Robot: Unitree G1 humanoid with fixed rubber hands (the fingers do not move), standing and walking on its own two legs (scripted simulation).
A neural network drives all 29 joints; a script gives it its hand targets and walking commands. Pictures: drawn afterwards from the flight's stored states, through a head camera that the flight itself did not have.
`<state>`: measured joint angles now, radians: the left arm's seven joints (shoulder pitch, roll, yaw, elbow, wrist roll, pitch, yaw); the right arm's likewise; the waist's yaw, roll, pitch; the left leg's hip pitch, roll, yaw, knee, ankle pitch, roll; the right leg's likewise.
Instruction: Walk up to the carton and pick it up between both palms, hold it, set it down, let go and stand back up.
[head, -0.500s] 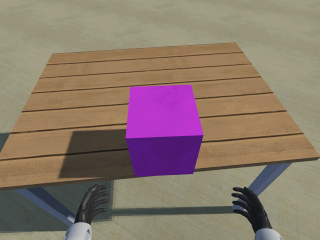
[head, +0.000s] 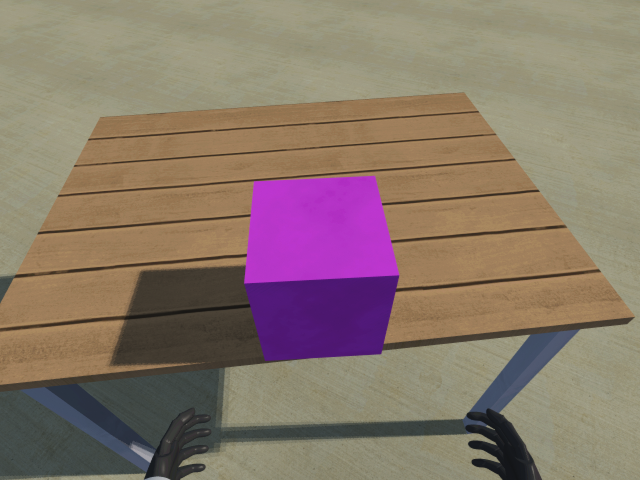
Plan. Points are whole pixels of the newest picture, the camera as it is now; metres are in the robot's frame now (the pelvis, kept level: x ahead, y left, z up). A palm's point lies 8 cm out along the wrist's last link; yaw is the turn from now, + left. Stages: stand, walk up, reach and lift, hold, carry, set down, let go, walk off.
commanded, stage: set down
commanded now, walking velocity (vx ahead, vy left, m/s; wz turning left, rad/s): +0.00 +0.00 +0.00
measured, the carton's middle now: (319, 269) +0.39 +0.05 +0.03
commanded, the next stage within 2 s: let go in 0.24 s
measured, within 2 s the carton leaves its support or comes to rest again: neither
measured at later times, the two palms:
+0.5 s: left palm out of the picture +0.14 +0.22 -0.08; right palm out of the picture +0.12 -0.22 -0.09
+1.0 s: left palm out of the picture +0.08 +0.23 -0.11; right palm out of the picture +0.06 -0.24 -0.13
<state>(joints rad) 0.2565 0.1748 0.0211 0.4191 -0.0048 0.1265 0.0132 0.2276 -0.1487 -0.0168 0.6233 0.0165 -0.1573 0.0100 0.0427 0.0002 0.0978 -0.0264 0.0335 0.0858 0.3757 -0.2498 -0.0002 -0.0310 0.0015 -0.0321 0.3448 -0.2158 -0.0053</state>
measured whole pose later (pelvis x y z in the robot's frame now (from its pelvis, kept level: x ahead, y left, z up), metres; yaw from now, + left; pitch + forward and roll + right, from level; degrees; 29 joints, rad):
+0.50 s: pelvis -0.02 -0.01 +0.00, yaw +0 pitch -6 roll +0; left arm 0.18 0.19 0.00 0.51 0.00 0.15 0.02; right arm 0.21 -0.16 -0.02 0.71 -0.02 -0.18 0.03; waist 0.02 -0.01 0.10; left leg -0.07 0.04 0.09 0.41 -0.24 -0.01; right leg -0.09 0.01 -0.03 0.40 -0.21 -0.02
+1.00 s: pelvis -0.02 -0.01 -0.01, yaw +3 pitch -1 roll -1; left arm 0.25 0.18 0.04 0.69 0.04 0.00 0.00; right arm 0.31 -0.19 -0.05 0.80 -0.03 0.01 0.02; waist 0.01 0.02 0.00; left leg -0.25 0.03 0.03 0.56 -0.30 0.00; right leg -0.22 -0.01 -0.09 0.51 -0.28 -0.01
